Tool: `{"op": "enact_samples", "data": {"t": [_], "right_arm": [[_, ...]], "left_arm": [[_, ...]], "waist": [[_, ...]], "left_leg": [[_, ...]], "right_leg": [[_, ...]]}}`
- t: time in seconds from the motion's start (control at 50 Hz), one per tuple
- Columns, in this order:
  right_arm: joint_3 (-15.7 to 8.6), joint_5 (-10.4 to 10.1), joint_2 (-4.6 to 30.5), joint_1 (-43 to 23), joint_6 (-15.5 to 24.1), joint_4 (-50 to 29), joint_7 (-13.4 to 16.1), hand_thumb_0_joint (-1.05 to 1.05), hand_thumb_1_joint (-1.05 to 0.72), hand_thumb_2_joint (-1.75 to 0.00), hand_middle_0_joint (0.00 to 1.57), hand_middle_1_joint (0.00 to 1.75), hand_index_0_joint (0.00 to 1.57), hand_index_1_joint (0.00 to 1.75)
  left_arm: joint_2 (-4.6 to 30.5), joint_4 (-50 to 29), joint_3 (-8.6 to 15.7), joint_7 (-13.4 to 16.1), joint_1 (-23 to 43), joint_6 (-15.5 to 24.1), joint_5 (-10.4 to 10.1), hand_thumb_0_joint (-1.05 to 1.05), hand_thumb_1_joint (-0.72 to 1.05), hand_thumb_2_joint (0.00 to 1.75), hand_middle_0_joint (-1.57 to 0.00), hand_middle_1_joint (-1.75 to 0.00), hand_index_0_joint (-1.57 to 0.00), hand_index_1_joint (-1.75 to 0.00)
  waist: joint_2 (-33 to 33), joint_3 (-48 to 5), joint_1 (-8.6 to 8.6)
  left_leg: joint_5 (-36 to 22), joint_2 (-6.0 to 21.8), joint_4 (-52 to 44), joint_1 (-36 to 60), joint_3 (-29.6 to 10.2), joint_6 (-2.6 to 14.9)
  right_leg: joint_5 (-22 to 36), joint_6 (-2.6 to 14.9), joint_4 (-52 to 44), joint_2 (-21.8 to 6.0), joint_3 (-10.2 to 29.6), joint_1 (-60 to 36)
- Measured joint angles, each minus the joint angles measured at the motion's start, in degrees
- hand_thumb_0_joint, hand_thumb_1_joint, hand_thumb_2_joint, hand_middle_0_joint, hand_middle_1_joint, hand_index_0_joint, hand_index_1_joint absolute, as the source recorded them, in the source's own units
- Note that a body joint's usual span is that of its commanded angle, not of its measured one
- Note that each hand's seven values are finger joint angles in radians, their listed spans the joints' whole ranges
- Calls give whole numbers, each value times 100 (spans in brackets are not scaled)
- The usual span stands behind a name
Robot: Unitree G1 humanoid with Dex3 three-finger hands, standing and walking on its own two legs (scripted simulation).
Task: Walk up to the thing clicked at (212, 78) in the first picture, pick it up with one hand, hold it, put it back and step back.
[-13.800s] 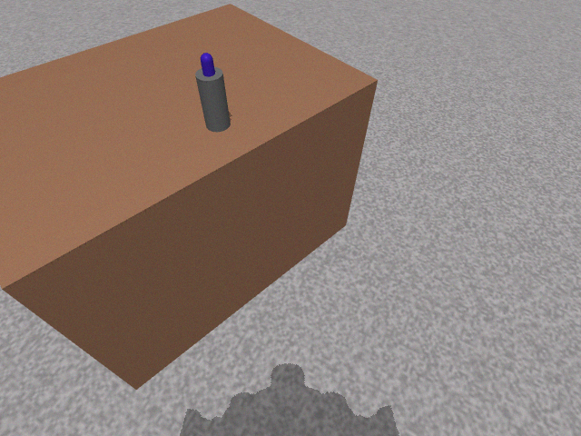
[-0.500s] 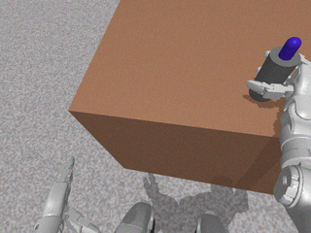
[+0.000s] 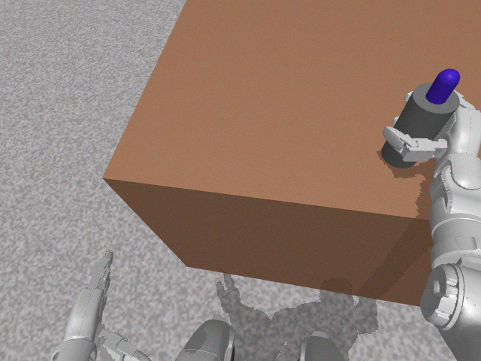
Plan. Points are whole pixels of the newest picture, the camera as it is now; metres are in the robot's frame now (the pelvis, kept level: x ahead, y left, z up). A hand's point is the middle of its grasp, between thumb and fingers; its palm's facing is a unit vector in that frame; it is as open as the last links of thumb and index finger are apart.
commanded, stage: settle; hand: right
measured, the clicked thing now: (421, 120) +0.48 -0.20 +0.09
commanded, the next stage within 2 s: lift in 0.54 s
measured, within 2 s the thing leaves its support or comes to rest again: neither
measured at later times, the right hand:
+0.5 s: hand (425, 115) +0.48 -0.20 +0.11, palm faces +0.13 +0.99 -0.01, open 8.8 cm
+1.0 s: hand (433, 106) +0.46 -0.19 +0.14, palm faces +0.15 +0.99 -0.02, open 8.8 cm
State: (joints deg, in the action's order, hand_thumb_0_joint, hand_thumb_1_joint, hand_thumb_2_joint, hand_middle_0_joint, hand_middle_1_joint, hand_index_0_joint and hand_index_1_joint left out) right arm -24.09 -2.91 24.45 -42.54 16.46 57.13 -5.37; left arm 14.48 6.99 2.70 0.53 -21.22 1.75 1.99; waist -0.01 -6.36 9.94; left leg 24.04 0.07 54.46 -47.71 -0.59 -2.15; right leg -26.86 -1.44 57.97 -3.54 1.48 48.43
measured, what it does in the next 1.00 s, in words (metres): stands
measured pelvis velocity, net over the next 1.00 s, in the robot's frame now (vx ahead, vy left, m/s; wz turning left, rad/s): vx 0.00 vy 0.00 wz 0.00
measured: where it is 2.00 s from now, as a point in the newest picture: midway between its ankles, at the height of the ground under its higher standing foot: outside the picture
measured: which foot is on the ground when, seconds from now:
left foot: down 0.00-1.00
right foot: down 0.00-1.00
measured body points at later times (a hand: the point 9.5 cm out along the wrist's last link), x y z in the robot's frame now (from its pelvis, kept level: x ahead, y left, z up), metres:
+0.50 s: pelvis +0.00 +0.00 +0.02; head +0.08 -0.02 +0.46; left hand +0.15 +0.26 -0.01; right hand +0.47 -0.25 +0.11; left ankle +0.02 +0.15 -0.68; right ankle +0.01 -0.13 -0.68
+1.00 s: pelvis +0.00 +0.00 +0.03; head +0.05 -0.01 +0.48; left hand +0.15 +0.26 -0.02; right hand +0.45 -0.24 +0.15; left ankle +0.02 +0.15 -0.68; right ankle +0.01 -0.13 -0.68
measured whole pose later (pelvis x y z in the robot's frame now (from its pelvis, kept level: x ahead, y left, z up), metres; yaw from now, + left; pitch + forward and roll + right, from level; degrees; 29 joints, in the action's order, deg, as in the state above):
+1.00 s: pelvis +0.00 +0.00 +0.03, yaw +0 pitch +10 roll +1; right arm -19.1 -5.3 19.8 -38.5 9.5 48.4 -3.3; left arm 13.4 19.1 2.8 3.0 -18.5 4.9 0.5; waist -0.8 -4.7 6.0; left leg 19.3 0.8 42.4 -33.1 -1.6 -2.4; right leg -21.9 -1.1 45.1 -2.9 -0.1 33.2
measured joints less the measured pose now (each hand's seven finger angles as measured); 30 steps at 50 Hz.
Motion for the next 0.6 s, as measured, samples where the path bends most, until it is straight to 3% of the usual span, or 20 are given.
{"op": "enact_samples", "data": {"t": [0.08, 0.14, 0.2, 0.24, 0.3, 0.36, 0.42, 0.48, 0.54, 0.6], "right_arm": [[71, 8, 1, -18, -72, -70, 56, 0, 25, -103, 80, 105, 84, 108], [194, -93, 15, -126, -38, 150, 13, 0, 26, -104, 80, 106, 83, 108], [147, -25, 22, -43, -157, -14, -11, 0, 26, -105, 80, 107, 83, 109], [227, -131, 16, -145, -116, 185, -41, 0, 26, -105, 79, 107, 83, 110], [120, -58, -1, -47, -236, 4, -61, 0, 26, -106, 79, 108, 82, 111], [237, -187, -12, -143, -184, 200, -76, 0, 26, -106, 78, 109, 82, 112], [137, -89, -23, -65, -267, 17, -55, 0, 26, -106, 78, 110, 81, 112], [270, -177, -45, -150, -229, 165, -70, 0, 26, -107, 77, 111, 81, 113], [210, -77, -53, -44, -324, -69, -23, 0, 26, -107, 77, 112, 80, 114], [295, -175, -96, -151, -304, 64, -17, 0, 26, -107, 76, 113, 80, 115]], "left_arm": [[7, 178, -39, 50, 106, -35, -16, -1, -55, 6, -6, -6, -6, -6], [-46, 365, -73, 48, 134, 20, -31, -1, -55, 6, -6, -6, -6, -6], [-73, 355, -126, 37, 173, -16, -20, -1, -55, 6, -6, -6, -6, -6], [-91, 435, -85, 34, 152, 52, -52, -1, -55, 6, -6, -6, -6, -6], [-66, 398, -82, 47, 186, -5, -67, -1, -55, 6, -6, -6, -6, -6], [-38, 491, 4, 77, 141, 134, -96, -1, -54, 6, -6, -6, -6, -5], [-18, 490, -27, 99, 196, 104, -82, -1, -54, 6, -6, -6, -6, -5], [-50, 622, -16, 107, 170, 214, -96, -1, -54, 6, -6, -5, -6, -5], [-58, 616, -54, 113, 205, 199, -57, -1, -54, 6, -6, -5, -6, -5], [-79, 760, -28, 124, 185, 260, -89, -1, -54, 5, -6, -5, -5, -5]], "waist": [[20, 16, -33], [17, 17, -68], [-1, 8, -72], [-15, 42, -102], [-13, 40, -93], [-6, 75, -131], [15, 76, -117], [25, 104, -156], [18, 98, -141], [12, 144, -181]], "left_leg": [[-51, 3, -135, 132, -15, -8], [-78, 23, -232, 247, -2, -11], [-118, 18, -328, 347, -30, -16], [-133, 41, -388, 442, -12, -20], [-171, 45, -464, 514, -44, -31], [-191, 64, -532, 624, -29, -32], [-231, 51, -586, 651, -58, -35], [-255, 61, -643, 718, -41, -31], [-292, 45, -700, 752, -65, -31], [-311, 59, -753, 830, -47, -31]], "right_leg": [[43, 8, -128, 2, -21, -134], [81, 10, -225, 21, -13, -239], [112, 14, -325, 15, -46, -353], [138, 23, -386, 38, -31, -436], [175, 33, -479, 40, -66, -529], [205, 37, -549, 60, -55, -628], [234, 38, -606, 47, -84, -672], [265, 34, -661, 57, -69, -728], [288, 33, -715, 40, -95, -774], [317, 35, -767, 55, -79, -841]]}}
